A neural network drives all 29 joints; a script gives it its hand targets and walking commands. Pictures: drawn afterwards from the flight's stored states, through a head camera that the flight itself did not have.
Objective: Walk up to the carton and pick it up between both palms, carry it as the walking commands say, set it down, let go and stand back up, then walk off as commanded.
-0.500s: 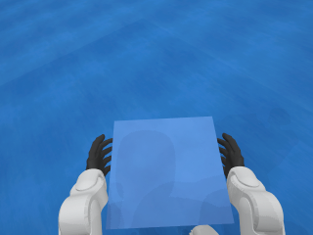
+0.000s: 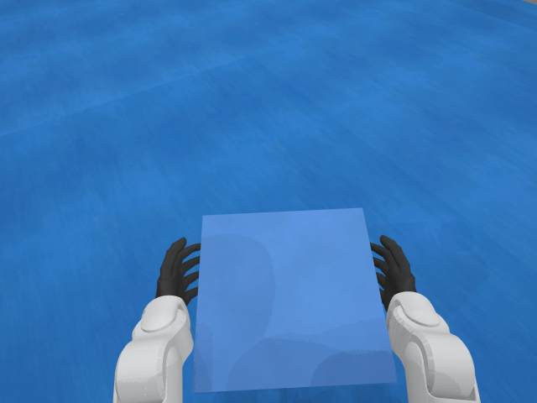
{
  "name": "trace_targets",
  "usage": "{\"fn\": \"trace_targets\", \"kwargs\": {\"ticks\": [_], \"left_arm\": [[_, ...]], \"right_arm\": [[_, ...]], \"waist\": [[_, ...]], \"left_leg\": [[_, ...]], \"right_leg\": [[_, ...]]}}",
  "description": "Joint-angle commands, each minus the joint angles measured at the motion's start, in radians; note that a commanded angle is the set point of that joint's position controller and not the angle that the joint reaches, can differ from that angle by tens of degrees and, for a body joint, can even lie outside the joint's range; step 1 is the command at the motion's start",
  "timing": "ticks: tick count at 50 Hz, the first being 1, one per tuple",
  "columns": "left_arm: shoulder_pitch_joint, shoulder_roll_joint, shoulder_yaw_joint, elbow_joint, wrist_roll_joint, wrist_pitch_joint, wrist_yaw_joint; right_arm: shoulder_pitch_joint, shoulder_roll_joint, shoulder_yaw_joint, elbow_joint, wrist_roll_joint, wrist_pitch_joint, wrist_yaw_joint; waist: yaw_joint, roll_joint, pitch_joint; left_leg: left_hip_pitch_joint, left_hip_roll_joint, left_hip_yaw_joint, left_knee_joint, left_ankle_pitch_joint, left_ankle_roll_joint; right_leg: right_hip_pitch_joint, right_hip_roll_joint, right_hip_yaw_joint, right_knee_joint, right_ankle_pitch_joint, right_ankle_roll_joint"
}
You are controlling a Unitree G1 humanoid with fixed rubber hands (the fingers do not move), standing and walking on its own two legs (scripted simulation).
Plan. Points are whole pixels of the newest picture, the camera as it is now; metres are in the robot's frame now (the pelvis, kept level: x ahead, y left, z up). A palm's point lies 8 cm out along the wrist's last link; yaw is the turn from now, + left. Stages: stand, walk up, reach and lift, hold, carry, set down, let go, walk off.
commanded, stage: carry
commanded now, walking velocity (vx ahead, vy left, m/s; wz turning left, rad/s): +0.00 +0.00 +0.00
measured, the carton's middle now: (285, 308) +0.27 +0.00 -0.01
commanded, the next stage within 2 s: none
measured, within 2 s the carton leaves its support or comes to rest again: neither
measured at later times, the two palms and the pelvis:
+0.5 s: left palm (170, 86) +0.87 +0.28 +0.01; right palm (283, 71) +0.89 -0.02 +0.03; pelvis +0.61 +0.10 -0.03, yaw +3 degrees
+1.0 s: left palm (156, 8) +1.47 +0.45 -0.01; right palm out of the picture +1.51 +0.15 +0.03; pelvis +1.21 +0.26 -0.01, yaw +6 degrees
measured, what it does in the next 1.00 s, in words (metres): walks ahead: right foot, then left foot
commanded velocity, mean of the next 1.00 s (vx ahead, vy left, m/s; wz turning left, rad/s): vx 0.00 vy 0.00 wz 0.00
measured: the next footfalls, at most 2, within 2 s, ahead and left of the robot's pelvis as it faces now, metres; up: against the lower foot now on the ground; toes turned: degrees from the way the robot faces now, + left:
right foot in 0.18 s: +0.34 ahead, -0.05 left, +0.00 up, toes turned +0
left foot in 0.44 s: +0.66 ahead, +0.14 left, +0.00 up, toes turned +4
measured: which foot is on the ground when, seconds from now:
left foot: down 0.00-0.18, up 0.20-0.42, down 0.44-0.76, up 0.78-1.00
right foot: up 0.00-0.16, down 0.18-0.44, up 0.46-0.76, down 0.78-1.00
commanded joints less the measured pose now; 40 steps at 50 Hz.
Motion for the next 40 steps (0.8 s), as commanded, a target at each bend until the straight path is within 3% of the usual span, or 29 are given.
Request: {"fn": "trace_targets", "kwargs": {"ticks": [1, 3, 4, 5, 6, 7, 8, 9, 11, 15, 16, 18, 19, 20, 21, 22, 23, 24, 27, 28, 32, 33, 34, 35, 36, 37, 38, 39, 40], "left_arm": [[-0.172, -0.485, -0.394, 0.038, -0.066, 0.034, -0.110], [-0.140, -0.409, -0.325, 0.185, -0.013, 0.031, -0.107], [-0.175, -0.447, -0.373, 0.059, -0.051, 0.010, -0.107], [-0.217, -0.501, -0.403, -0.032, -0.076, -0.008, -0.105], [-0.234, -0.336, -0.210, 0.297, 0.067, -0.054, -0.099], [-0.282, -0.357, -0.267, 0.177, 0.022, -0.091, -0.092], [-0.321, -0.484, -0.460, -0.142, -0.110, -0.088, -0.081], [-0.365, -0.559, -0.553, -0.284, -0.156, -0.056, -0.066], [-0.399, -0.566, -0.485, -0.186, -0.112, -0.065, -0.068], [-0.415, -0.461, -0.481, -0.210, -0.122, -0.104, -0.051], [-0.467, -0.433, -0.486, -0.238, -0.123, -0.122, -0.048], [-0.425, -0.438, -0.532, -0.239, -0.131, -0.114, -0.047], [-0.400, -0.389, -0.513, -0.172, -0.110, -0.125, -0.048], [-0.439, -0.543, -0.689, -0.470, -0.218, -0.100, -0.045], [-0.406, -0.400, -0.559, -0.119, -0.085, -0.073, -0.059], [-0.368, -0.375, -0.480, 0.098, -0.015, -0.080, -0.076], [-0.355, -0.449, -0.547, -0.161, -0.089, -0.075, -0.075], [-0.330, -0.268, -0.323, 0.190, 0.056, -0.089, -0.093], [-0.287, -0.555, -0.530, -0.128, -0.152, -0.064, -0.097], [-0.246, -0.447, -0.407, 0.138, -0.048, -0.060, -0.116], [-0.200, -0.435, -0.370, 0.117, -0.026, -0.108, -0.099], [-0.209, -0.424, -0.365, 0.116, -0.015, -0.123, -0.095], [-0.260, -0.365, -0.310, 0.145, 0.028, -0.148, -0.092], [-0.276, -0.334, -0.260, 0.193, 0.061, -0.177, -0.089], [-0.248, -0.384, -0.319, 0.156, 0.026, -0.175, -0.083], [-0.107, -0.443, -0.438, 0.073, -0.038, -0.137, -0.071], [-0.280, -0.431, -0.468, -0.046, -0.044, -0.115, -0.066], [-0.212, -0.352, -0.329, 0.305, 0.071, -0.106, -0.078], [-0.373, -0.515, -0.554, -0.046, -0.097, -0.115, -0.079]], "right_arm": [[-0.407, 0.524, 0.578, -0.293, 0.171, 0.070, 0.072], [-0.389, 0.430, 0.509, -0.205, 0.114, 0.076, 0.065], [-0.404, 0.452, 0.530, -0.291, 0.139, 0.063, 0.069], [-0.390, 0.484, 0.525, -0.310, 0.155, 0.047, 0.075], [-0.431, 0.287, 0.299, 0.040, 0.027, -0.001, 0.086], [-0.456, 0.317, 0.329, -0.028, 0.080, -0.041, 0.093], [-0.416, 0.490, 0.498, -0.260, 0.212, -0.027, 0.099], [-0.389, 0.583, 0.550, -0.312, 0.265, 0.007, 0.102], [-0.394, 0.566, 0.441, -0.168, 0.218, -0.020, 0.116], [-0.280, 0.443, 0.319, -0.102, 0.165, -0.073, 0.106], [-0.259, 0.384, 0.279, -0.095, 0.139, -0.095, 0.102], [-0.178, 0.372, 0.278, -0.110, 0.124, -0.107, 0.095], [-0.178, 0.368, 0.264, -0.053, 0.096, -0.118, 0.099], [-0.162, 0.550, 0.417, -0.287, 0.202, -0.101, 0.084], [-0.134, 0.393, 0.281, 0.041, 0.069, -0.076, 0.090], [-0.215, 0.359, 0.275, 0.117, 0.031, -0.086, 0.092], [-0.211, 0.481, 0.392, -0.088, 0.098, -0.070, 0.086], [-0.240, 0.271, 0.223, 0.204, -0.044, -0.081, 0.096], [-0.335, 0.557, 0.529, -0.306, 0.183, -0.057, 0.069], [-0.406, 0.445, 0.464, -0.149, 0.115, -0.049, 0.080], [-0.417, 0.397, 0.458, -0.244, 0.125, -0.058, 0.088], [-0.425, 0.375, 0.432, -0.225, 0.113, -0.073, 0.091], [-0.364, 0.336, 0.373, -0.102, 0.079, -0.097, 0.095], [-0.425, 0.262, 0.313, -0.034, 0.066, -0.128, 0.096], [-0.463, 0.321, 0.391, -0.119, 0.127, -0.130, 0.096], [-0.398, 0.394, 0.492, -0.267, 0.180, -0.096, 0.099], [-0.416, 0.449, 0.507, -0.189, 0.194, -0.062, 0.106], [-0.314, 0.343, 0.327, 0.161, 0.053, -0.065, 0.122], [-0.364, 0.519, 0.475, -0.105, 0.196, -0.070, 0.130]], "waist": [[-0.069, -0.123, -0.039], [-0.043, -0.179, -0.115], [-0.006, -0.241, -0.213], [0.051, -0.286, -0.389], [0.130, -0.413, -0.498], [0.096, -0.439, -0.547], [0.085, -0.362, -0.540], [0.102, -0.286, -0.473], [0.089, 0.006, -0.358], [0.102, 0.005, -0.333], [0.076, 0.083, -0.340], [0.002, 0.282, -0.481], [-0.060, 0.344, -0.664], [-0.070, 0.467, -0.739], [-0.030, 0.561, -0.733], [-0.024, 0.455, -0.639], [-0.043, 0.365, -0.491], [-0.056, 0.336, -0.412], [-0.086, 0.058, -0.182], [-0.080, -0.030, -0.142], [-0.063, -0.085, -0.216], [-0.018, -0.119, -0.298], [0.010, -0.190, -0.413], [0.141, -0.316, -0.493], [0.140, -0.637, -0.494], [0.130, -0.516, -0.572], [0.134, -0.465, -0.415], [0.089, 0.044, -0.283], [0.096, 0.050, -0.250]], "left_leg": [[0.741, 0.195, -0.504, -0.492, 1.942, 0.000], [0.517, 0.093, -0.242, -0.489, 1.993, -0.128], [0.263, 0.030, -0.107, -0.355, 2.075, -0.210], [0.119, 0.042, -0.101, -0.036, 1.996, -0.248], [-0.071, -0.059, -0.053, 0.526, 1.078, -0.273], [-0.315, -0.209, -0.125, 0.877, -0.058, -0.312], [-0.395, -0.184, -0.258, 0.983, -0.059, -0.276], [-0.580, -0.160, -0.307, 1.005, -0.139, -0.230], [-0.779, -0.093, -0.389, 0.921, -0.245, -0.114], [-1.048, 0.020, -0.396, 0.674, -0.559, -0.107], [-0.929, 0.076, -0.409, 0.434, -0.499, -0.093], [-0.180, 0.023, -0.181, -0.334, 0.127, -0.094], [0.399, 0.019, -0.073, -0.637, 0.767, -0.075], [0.814, 0.167, -0.300, -0.552, 1.766, 0.001], [0.897, 0.286, -0.590, -0.394, 2.437, 0.054], [0.824, 0.278, -0.655, -0.411, 2.409, 0.058], [0.770, 0.308, -0.654, -0.441, 2.319, 0.089], [0.772, 0.303, -0.701, -0.472, 2.175, 0.103], [0.812, 0.266, -0.716, -0.432, 2.023, -0.003], [0.800, 0.224, -0.645, -0.449, 2.004, -0.066], [0.588, 0.004, -0.157, -0.545, 2.243, -0.360], [0.433, -0.074, 0.004, -0.427, 2.409, -0.441], [0.240, -0.071, -0.039, -0.226, 2.438, -0.460], [-0.106, -0.174, 0.001, 0.556, 1.817, -0.528], [-0.495, -0.243, -0.130, 1.061, -0.114, -0.420], [-0.489, -0.168, -0.367, 1.202, -0.207, -0.332], [-0.775, -0.157, -0.456, 1.243, -0.305, -0.284], [-0.656, -0.149, -0.439, 1.121, -0.212, -0.228], [-0.825, -0.114, -0.431, 1.075, -0.378, -0.199]], "right_leg": [[-0.928, -0.012, -0.142, -0.019, -0.171, 0.046], [-0.502, 0.016, -0.342, -0.493, 0.051, 0.080], [-0.048, 0.099, -0.450, -0.818, 0.388, 0.116], [0.377, 0.055, -0.374, -1.072, 0.869, 0.107], [0.693, -0.135, -0.145, -1.190, 1.472, -0.072], [0.928, -0.414, 0.346, -0.993, 2.280, -0.321], [0.868, -0.451, 0.568, -0.992, 2.401, -0.419], [0.907, -0.428, 0.647, -1.027, 2.225, -0.433], [0.815, -0.382, 0.632, -0.957, 1.811, -0.302], [0.880, -0.455, 0.660, -0.874, 1.877, -0.239], [0.752, -0.452, 0.582, -0.839, 1.788, -0.197], [0.381, -0.240, 0.156, -0.676, 1.620, -0.042], [0.121, -0.150, -0.041, -0.433, 1.422, 0.013], [-0.139, 0.007, -0.136, -0.152, 0.445, 0.098], [-0.278, 0.076, -0.051, 0.131, 0.126, 0.120], [-0.321, 0.032, 0.036, 0.142, 0.162, 0.090], [-0.374, 0.035, 0.057, 0.129, 0.150, 0.088], [-0.551, 0.044, 0.033, 0.170, 0.102, 0.061], [-0.898, -0.009, 0.004, 0.225, -0.092, 0.054], [-0.928, -0.028, -0.045, 0.171, -0.090, 0.039], [-0.526, 0.074, -0.440, -0.282, -0.014, 0.085], [-0.160, 0.142, -0.544, -0.645, 0.183, 0.104], [0.262, 0.164, -0.551, -1.011, 0.646, 0.124], [0.680, -0.078, -0.296, -1.292, 1.114, -0.075], [0.987, -0.374, 0.181, -1.152, 1.799, -0.305], [0.896, -0.485, 0.468, -1.012, 1.998, -0.398], [0.899, -0.460, 0.650, -1.016, 1.957, -0.419], [0.610, -0.446, 0.635, -1.057, 1.689, -0.359], [0.633, -0.434, 0.600, -0.971, 1.595, -0.304]]}}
